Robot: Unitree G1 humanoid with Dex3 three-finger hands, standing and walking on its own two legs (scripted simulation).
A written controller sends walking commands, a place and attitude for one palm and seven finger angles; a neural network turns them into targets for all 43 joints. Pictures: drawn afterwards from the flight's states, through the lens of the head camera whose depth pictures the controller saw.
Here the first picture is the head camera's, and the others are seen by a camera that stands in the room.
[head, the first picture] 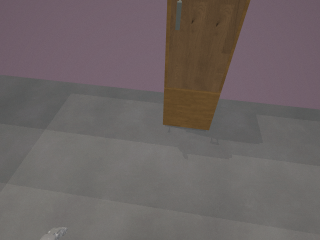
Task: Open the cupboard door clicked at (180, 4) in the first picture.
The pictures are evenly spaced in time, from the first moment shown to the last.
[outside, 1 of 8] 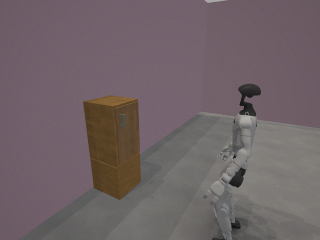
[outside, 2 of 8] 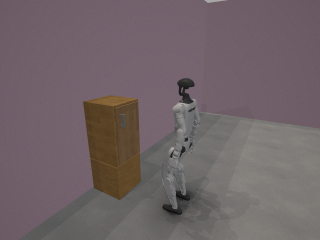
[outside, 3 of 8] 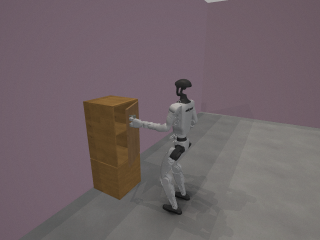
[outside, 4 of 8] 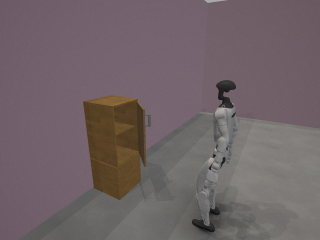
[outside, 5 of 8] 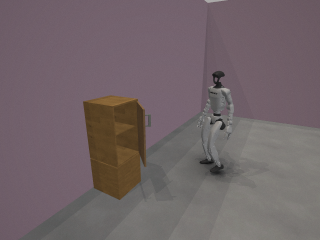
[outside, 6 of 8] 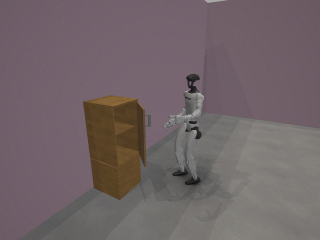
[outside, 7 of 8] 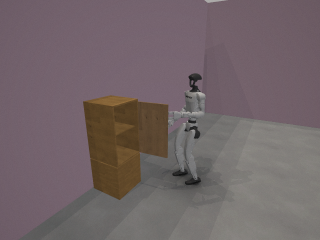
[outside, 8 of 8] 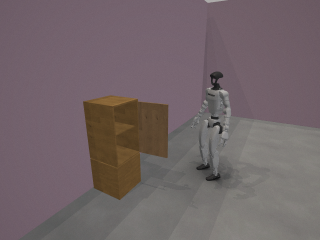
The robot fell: no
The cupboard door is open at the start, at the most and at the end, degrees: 0 97 96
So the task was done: yes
